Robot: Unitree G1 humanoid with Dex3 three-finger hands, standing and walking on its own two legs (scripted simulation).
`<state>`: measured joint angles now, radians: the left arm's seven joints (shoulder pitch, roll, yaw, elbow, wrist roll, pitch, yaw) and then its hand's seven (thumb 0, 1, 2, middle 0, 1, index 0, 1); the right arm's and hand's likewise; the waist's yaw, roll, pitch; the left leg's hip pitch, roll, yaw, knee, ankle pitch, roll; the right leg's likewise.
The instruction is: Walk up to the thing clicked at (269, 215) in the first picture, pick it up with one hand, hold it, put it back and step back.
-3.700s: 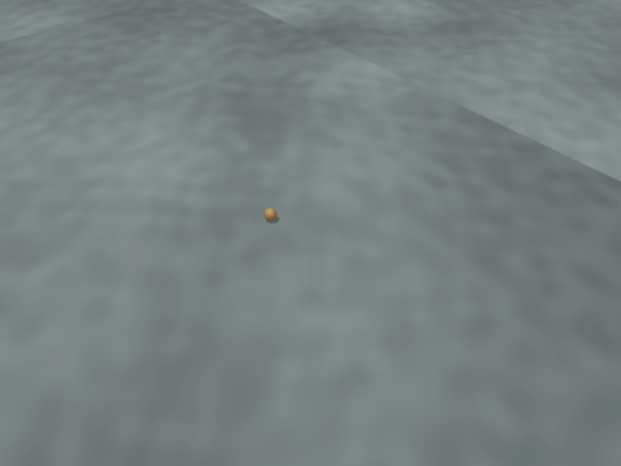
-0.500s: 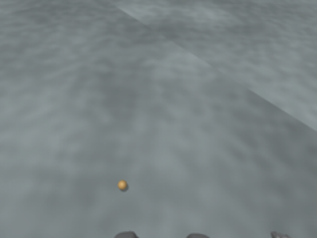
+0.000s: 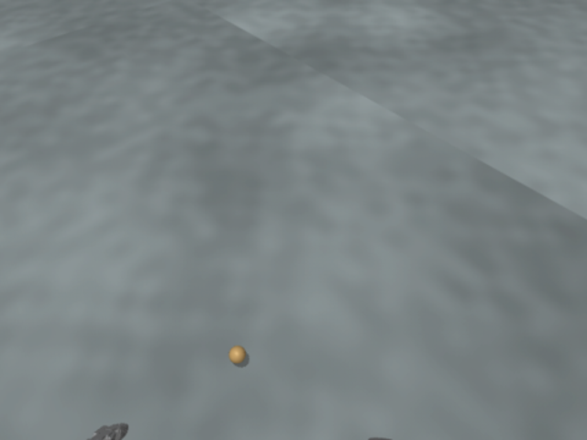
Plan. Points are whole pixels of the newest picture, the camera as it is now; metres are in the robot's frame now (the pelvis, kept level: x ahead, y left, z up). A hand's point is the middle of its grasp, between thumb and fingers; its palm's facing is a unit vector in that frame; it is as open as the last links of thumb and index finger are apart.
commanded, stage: walk up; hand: left
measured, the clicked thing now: (237, 354) +0.46 +0.25 -0.73
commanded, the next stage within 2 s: stand in 0.90 s
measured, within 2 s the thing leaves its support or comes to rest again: neither
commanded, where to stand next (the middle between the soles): +0.09 +0.01 m, yaw +0 degrees
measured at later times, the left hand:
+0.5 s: hand out of the picture +0.09 +0.26 -0.13, palm faces +0.01 -0.94 -0.35, open 7.4 cm
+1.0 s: hand out of the picture +0.10 +0.26 -0.13, palm faces +0.01 -0.94 -0.35, open 7.4 cm
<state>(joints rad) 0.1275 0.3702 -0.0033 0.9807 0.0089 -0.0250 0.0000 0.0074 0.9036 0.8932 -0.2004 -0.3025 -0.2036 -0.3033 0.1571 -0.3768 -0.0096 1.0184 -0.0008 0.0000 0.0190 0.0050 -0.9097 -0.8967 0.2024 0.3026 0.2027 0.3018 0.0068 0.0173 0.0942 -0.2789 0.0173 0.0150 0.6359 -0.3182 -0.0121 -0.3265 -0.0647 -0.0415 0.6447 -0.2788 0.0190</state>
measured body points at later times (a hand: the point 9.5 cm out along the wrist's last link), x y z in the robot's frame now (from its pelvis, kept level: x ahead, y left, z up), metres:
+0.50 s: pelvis +0.01 +0.00 +0.02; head +0.02 +0.00 +0.47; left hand +0.09 +0.31 -0.11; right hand +0.11 -0.30 -0.11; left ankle +0.02 +0.13 -0.72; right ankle +0.04 -0.13 -0.72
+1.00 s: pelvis +0.03 +0.00 +0.02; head +0.03 +0.00 +0.47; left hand +0.10 +0.31 -0.11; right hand +0.12 -0.30 -0.11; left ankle +0.02 +0.13 -0.72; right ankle +0.04 -0.13 -0.72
